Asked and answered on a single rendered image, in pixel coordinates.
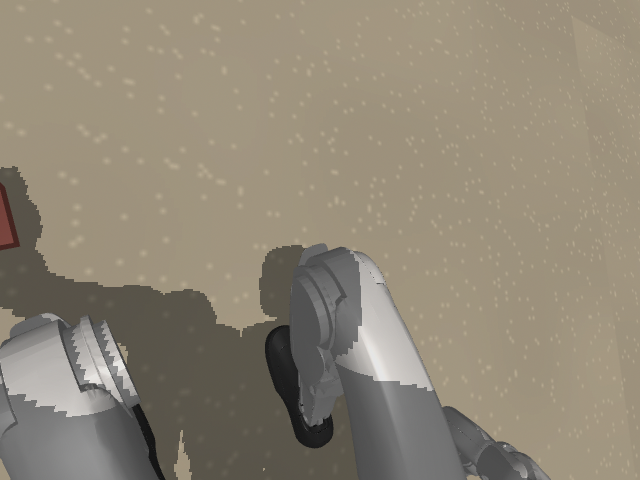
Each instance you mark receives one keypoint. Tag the right robot arm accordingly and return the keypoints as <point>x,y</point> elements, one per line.
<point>501,461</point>

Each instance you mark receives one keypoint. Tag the right robot foot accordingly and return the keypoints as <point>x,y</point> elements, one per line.
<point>284,374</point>

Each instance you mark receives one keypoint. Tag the right robot hand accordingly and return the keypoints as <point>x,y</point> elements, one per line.
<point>470,439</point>

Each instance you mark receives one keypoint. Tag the left robot foot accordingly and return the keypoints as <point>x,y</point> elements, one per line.
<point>150,439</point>

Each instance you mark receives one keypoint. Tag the small box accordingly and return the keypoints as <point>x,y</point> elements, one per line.
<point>8,235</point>

